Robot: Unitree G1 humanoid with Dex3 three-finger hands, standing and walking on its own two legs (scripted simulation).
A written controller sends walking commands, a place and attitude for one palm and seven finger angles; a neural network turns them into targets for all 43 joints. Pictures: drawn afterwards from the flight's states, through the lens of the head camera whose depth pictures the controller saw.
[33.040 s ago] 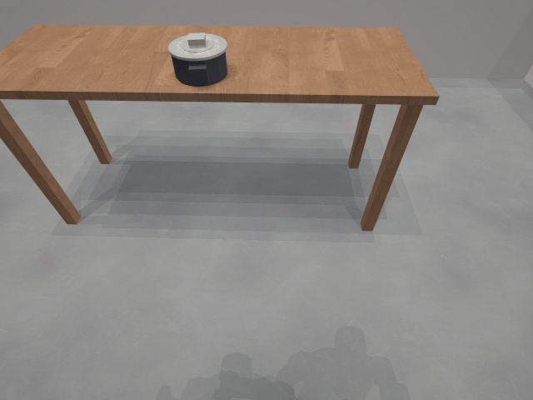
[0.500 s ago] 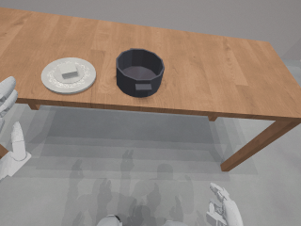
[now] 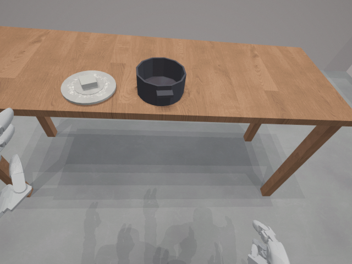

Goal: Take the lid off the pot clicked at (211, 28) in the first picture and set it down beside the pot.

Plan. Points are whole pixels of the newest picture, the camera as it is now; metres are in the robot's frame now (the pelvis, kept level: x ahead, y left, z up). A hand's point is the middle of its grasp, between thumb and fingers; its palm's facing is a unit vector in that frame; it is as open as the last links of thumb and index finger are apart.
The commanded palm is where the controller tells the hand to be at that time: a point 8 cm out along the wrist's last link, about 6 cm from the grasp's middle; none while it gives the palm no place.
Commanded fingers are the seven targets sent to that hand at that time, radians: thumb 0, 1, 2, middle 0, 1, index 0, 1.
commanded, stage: stop stepping back and stand still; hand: left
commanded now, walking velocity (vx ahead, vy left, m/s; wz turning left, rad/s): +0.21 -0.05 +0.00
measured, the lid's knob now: (87, 81) +0.67 +0.32 +0.00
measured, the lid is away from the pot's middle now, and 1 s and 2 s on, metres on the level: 0.25 0.25 0.25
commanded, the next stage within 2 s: let the arm hang, fingers relaxed in 0.82 s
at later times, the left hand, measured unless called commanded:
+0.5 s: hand (57, 218) +0.23 +0.27 -0.04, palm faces +0.15 -0.92 -0.37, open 7.4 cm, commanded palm none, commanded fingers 0.00 0.90 0.90 -0.20 -0.30 -0.20 -0.30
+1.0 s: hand out of the picture +0.01 +0.21 -0.17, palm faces +0.07 -0.97 -0.22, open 7.4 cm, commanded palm none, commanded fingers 0.00 0.90 0.90 -0.20 -0.30 -0.20 -0.30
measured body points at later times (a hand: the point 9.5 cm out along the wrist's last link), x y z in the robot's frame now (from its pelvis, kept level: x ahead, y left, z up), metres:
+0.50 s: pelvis +0.03 +0.02 -0.01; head +0.05 +0.03 +0.44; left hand +0.21 +0.32 -0.02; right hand +0.20 -0.22 -0.10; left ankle +0.03 +0.12 -0.73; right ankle -0.01 -0.11 -0.73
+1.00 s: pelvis +0.04 +0.02 +0.00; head +0.08 +0.03 +0.45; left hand +0.01 +0.26 -0.15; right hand +0.07 -0.21 -0.15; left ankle +0.03 +0.11 -0.73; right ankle -0.01 -0.11 -0.73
